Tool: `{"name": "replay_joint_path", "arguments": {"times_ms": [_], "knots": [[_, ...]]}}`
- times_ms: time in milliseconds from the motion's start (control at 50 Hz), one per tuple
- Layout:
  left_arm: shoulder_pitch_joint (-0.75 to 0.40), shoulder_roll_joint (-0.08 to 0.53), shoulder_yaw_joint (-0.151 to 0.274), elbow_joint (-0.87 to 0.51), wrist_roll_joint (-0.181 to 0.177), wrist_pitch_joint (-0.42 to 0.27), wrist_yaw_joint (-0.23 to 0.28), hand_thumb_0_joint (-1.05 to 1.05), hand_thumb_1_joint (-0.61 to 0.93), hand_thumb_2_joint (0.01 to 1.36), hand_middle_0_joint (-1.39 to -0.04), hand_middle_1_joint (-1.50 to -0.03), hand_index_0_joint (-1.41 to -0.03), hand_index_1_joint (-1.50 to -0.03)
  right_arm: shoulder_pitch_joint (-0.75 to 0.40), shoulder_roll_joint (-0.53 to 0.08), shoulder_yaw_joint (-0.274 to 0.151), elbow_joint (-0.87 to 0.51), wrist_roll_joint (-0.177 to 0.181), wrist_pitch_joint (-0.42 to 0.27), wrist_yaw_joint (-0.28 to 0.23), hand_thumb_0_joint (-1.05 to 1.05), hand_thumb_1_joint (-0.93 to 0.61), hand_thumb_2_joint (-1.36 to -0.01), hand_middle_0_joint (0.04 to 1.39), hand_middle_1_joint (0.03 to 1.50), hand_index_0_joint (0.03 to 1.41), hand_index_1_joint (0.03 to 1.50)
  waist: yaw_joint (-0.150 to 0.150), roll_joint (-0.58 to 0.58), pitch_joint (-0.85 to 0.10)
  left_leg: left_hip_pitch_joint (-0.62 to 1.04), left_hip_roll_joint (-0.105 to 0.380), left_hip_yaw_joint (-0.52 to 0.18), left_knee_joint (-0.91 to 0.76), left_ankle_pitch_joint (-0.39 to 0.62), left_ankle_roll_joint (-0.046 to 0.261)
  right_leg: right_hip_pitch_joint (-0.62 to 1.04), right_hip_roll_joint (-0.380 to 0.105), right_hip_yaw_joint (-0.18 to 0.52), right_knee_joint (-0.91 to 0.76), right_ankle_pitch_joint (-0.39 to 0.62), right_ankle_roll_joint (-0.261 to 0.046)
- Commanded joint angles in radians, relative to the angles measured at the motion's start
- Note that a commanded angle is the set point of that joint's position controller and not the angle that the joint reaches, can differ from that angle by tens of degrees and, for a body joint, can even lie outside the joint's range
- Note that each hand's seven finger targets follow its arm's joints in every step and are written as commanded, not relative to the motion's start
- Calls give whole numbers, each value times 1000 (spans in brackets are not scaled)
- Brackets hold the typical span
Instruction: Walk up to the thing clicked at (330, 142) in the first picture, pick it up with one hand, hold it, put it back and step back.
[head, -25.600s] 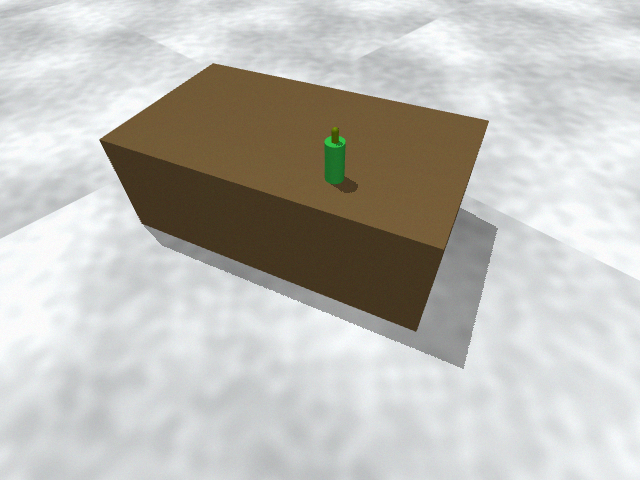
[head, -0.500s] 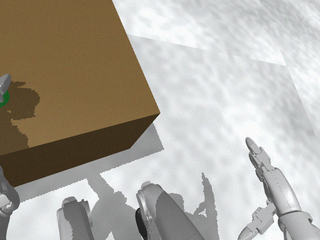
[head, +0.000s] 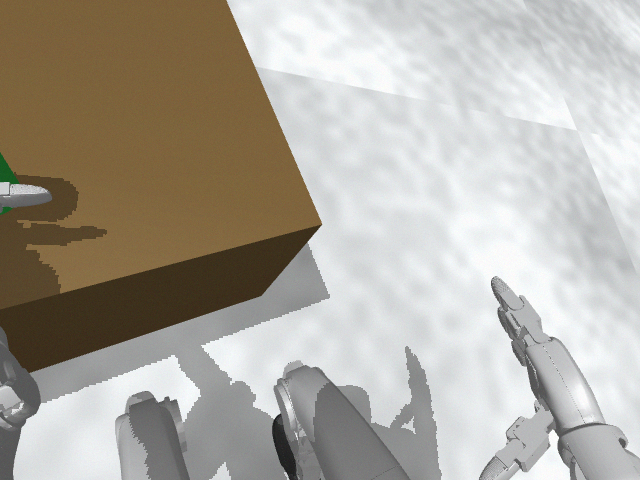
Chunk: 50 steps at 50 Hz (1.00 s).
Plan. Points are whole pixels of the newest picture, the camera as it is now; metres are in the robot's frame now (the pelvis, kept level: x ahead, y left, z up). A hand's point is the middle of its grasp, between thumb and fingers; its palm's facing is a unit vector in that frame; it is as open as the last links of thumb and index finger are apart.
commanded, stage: withdraw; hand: left
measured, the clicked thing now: out of the picture +0.54 +0.27 -0.03
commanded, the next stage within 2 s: rise in 0.34 s
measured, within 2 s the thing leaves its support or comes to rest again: neither
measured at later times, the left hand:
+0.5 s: hand out of the picture +0.54 +0.34 +0.10, palm faces +0.39 -0.91 -0.09, open 17.7 cm
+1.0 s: hand out of the picture +0.41 +0.40 +0.14, palm faces +0.45 -0.80 -0.39, open 16.6 cm
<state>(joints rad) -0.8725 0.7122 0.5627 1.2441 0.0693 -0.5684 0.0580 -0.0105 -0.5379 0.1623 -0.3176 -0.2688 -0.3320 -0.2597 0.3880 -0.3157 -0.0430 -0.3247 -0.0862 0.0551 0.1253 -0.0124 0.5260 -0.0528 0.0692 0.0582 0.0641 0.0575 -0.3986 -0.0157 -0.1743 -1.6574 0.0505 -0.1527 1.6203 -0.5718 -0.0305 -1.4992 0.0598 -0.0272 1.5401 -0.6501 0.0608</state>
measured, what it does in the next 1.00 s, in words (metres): rises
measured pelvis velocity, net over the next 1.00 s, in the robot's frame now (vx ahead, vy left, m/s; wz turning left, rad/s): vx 0.04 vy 0.01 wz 0.07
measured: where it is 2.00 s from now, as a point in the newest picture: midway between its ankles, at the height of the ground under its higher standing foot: outside the picture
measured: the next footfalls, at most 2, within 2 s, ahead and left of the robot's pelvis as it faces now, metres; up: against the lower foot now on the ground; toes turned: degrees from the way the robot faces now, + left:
none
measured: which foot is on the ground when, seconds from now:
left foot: down 0.00-1.00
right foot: down 0.00-1.00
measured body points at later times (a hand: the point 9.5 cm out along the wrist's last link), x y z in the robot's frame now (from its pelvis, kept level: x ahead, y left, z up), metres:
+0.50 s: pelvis +0.01 +0.01 +0.06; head +0.16 +0.09 +0.47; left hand +0.51 +0.38 +0.11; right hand +0.18 -0.24 +0.12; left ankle +0.06 +0.13 -0.54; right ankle +0.04 -0.16 -0.54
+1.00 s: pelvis +0.04 +0.01 +0.13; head +0.10 +0.05 +0.57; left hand +0.38 +0.44 +0.17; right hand +0.23 -0.18 +0.13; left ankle +0.06 +0.13 -0.54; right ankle +0.04 -0.16 -0.54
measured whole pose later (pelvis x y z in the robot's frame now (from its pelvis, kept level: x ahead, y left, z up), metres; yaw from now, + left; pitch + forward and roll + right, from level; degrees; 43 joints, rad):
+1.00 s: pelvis +0.04 +0.01 +0.13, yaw +4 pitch +19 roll -5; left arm -0.54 0.68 0.40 1.09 0.07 -0.06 0.05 -0.01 -0.38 0.15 -0.07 -0.08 -0.07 -0.08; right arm 0.38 -0.24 0.09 -0.06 0.03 0.17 0.07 -0.01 -0.43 -0.66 0.18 0.24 0.17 0.24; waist -0.12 0.02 -0.20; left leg -0.95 0.06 -0.08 1.07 -0.45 -0.01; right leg -0.81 0.03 0.02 0.96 -0.48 0.06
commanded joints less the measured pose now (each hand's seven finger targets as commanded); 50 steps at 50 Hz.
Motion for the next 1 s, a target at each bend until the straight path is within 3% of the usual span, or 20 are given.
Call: {"name": "replay_joint_path", "arguments": {"times_ms": [0, 100, 220, 280, 300, 360, 400, 440, 460, 500, 540, 600, 620, 680, 760, 800, 820, 880, 920, 980], "knots": [[-360, 214, -5, -190, 8, -72, -1, 0, -611, 49, -84, -95, -103, -85, 36, -202, -161, -216, 0, -42, -29, 0, 544, -47, 52, 51, 51, 51, -8, 419, -577, 684, 2, 41, -186, 318, 31, 141, 13, -52, -158, 321, -82], [-423, 366, 77, -336, 5, -71, 5, 0, -611, 40, -58, -71, -76, -64, 78, -224, -183, -296, 1, -26, -37, 0, 538, -49, 52, 51, 51, 51, 22, 472, -707, 772, -3, 53, -197, 357, 28, 249, 10, -32, -180, 359, -76], [-441, 424, 69, -406, 16, -2, -27, 0, -611, 26, -57, -59, -71, -56, 88, -200, -175, -207, 5, 0, -45, 0, 517, -55, 52, 51, 51, 51, 57, 576, -630, 880, 2, 64, -262, 392, 15, 256, 7, -18, -234, 349, -80], [-414, 327, -2, -334, 8, 62, -70, 0, -611, 5, -63, -49, -77, -46, 58, -178, -148, -163, 8, 13, -51, 0, 517, -55, 51, 51, 51, 51, 56, 539, -533, 892, 8, 67, -310, 391, 15, 267, 11, -21, -287, 350, -79], [-365, 306, -5, -284, -1, 86, -80, 0, -611, 1, -63, -48, -77, -45, 48, -174, -131, -161, 9, 15, -51, 0, 517, -55, 51, 51, 51, 51, 66, 505, -485, 880, 11, 66, -326, 405, 16, 277, 13, -26, -303, 355, -79], [-336, 379, 31, -249, -9, 133, -92, 0, -611, 0, -59, -41, -80, -30, 34, -179, -120, -146, 22, 24, -54, 0, 538, -49, 51, 51, 51, 51, 95, 455, -457, 853, 11, 74, -353, 400, 21, 336, 15, -24, -338, 373, -76], [-266, 312, 21, -176, -32, 155, -108, 0, -611, 0, -51, -45, -77, -31, 38, -169, -106, -143, 28, 30, -52, 0, 548, -46, 51, 51, 51, 51, 94, 381, -418, 836, 14, 66, -385, 378, 24, 350, 16, -39, -360, 357, -77], [-231, 302, 32, -149, -53, 158, -129, 0, -573, 36, -58, -24, -61, -25, 29, -161, -98, -127, 38, 29, -56, 0, 545, -47, 55, 51, 53, 51, 106, 298, -398, 798, 13, 67, -408, 353, 31, 390, 21, -44, -382, 357, -75], [-109, 444, 51, 25, 52, 246, -71, 0, -611, 23, -71, -48, -78, -45, 50, -186, -115, -128, 55, 49, -55, 0, 488, -56, 59, 50, 55, 50, 157, 316, -412, 848, 4, 79, -452, 344, 26, 442, 21, -42, -405, 342, -78], [-284, 394, 17, -166, 25, 287, -53, 0, -611, 45, -76, -71, -81, -70, 68, -165, -94, -102, 61, 72, -49, 0, 488, -60, 56, 51, 54, 51, 140, 304, -449, 876, 13, 78, -483, 337, 24, 463, 27, -43, -428, 345, -79], [-303, 504, 74, -220, 45, 317, -31, 0, -611, 41, -87, -69, -93, -67, 67, -195, -130, -130, 67, 82, -55, 0, 466, -69, 55, 52, 54, 52, 160, 325, -548, 969, 14, 76, -504, 389, 20, 515, 28, -44, -447, 386, -77], [-342, 566, 73, -266, 58, 346, 5, 0, -608, 56, -98, -79, -103, -78, 80, -175, -97, -27, 77, 101, -58, 0, 398, -89, 57, 53, 55, 53, 192, 347, -531, 1033, 13, 81, -536, 442, 13, 541, 22, -36, -471, 404, -83], [-358, 568, 67, -278, 57, 350, 14, 0, -528, 136, -77, -97, -76, -98, 97, -147, -72, 59, 75, 107, -60, 0, 318, -169, 136, 133, 135, 133, 199, 364, -495, 1026, 8, 89, -543, 441, 16, 541, 18, -28, -484, 406, -81], [-348, 480, 15, -226, 55, 369, 27, 0, -328, 186, -73, -91, -72, -91, -21, -113, -16, 111, 76, 90, -60, 0, 78, -409, 142, 202, 142, 202, 217, 387, -433, 1047, 9, 90, -582, 421, 9, 526, 10, -27, -511, 377, -87], [-261, 348, -51, -146, 55, 379, 24, 0, -319, 191, -74, -92, -73, -93, -120, -44, 103, 57, 68, 81, -59, 0, -242, -654, 158, 229, 158, 229, 239, 344, -418, 1079, 12, 101, -626, 433, 6, 598, 8, -32, -571, 389, -84], [-174, 316, -62, -132, 50, 387, 18, 0, -329, 185, -73, -91, -72, -92, -119, -68, 88, 2, 64, 80, -66, 0, -402, -694, 165, 241, 165, 241, 242, 287, -475, 1114, 12, 116, -630, 488, 12, 674, 7, -33, -598, 452, -75], [-104, 265, -94, -91, 44, 398, 14, 0, -360, 167, -70, -87, -69, -87, -60, -86, 64, 10, 67, 84, -70, 0, -482, -710, 167, 245, 167, 245, 227, 249, -435, 1123, 12, 119, -641, 486, 15, 679, 8, -35, -612, 463, -72], [56, 215, -131, -215, 15, 437, -5, 0, -406, 141, -66, -80, -66, -80, 128, -149, -30, 121, 82, 107, -81, 0, -689, -780, 180, 266, 180, 266, 221, 223, -383, 1174, 8, 125, -671, 532, 18, 689, 9, -40, -648, 513, -71], [116, 151, -171, -306, -11, 470, -14, 0, -434, 124, -63, -73, -62, -74, 132, -126, -43, 203, 106, 107, -78, 0, -754, -819, 187, 277, 186, 277, 234, 221, -308, 1164, 8, 118, -699, 496, 11, 664, 5, -47, -659, 482, -77], [211, 78, -210, -473, -41, 503, -17, 0, -411, 136, -65, -76, -64, -77, 54, -77, -10, 246, 132, 91, -82, 0, -872, -888, 199, 297, 199, 297, 278, 187, -218, 1116, 0, 118, -758, 364, 14, 681, 0, -43, -699, 386, -78]]}}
